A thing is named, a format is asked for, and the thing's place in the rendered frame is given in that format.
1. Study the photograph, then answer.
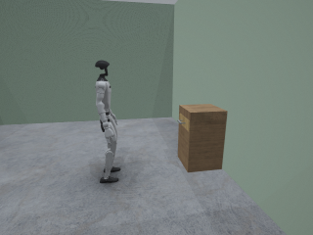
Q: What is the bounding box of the robot right forearm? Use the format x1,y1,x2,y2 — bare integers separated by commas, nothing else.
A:
97,102,110,129

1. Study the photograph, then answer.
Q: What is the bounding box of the right robot hand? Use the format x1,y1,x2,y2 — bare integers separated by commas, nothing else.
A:
104,128,117,146

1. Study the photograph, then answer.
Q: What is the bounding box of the right robot upper arm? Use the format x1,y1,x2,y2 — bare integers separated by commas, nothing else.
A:
96,81,107,108

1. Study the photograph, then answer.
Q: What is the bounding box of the robot right thigh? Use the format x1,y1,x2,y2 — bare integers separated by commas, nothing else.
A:
101,122,117,155

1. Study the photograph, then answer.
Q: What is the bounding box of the cabinet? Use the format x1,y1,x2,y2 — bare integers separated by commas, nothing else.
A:
177,104,228,172

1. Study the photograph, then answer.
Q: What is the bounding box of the drawer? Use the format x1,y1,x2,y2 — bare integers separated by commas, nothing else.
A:
179,114,190,131

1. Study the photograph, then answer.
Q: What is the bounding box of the left robot hand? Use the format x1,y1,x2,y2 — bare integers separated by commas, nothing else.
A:
111,114,118,125

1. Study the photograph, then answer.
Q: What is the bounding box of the humanoid robot torso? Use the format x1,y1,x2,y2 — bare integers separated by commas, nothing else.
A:
95,79,112,124

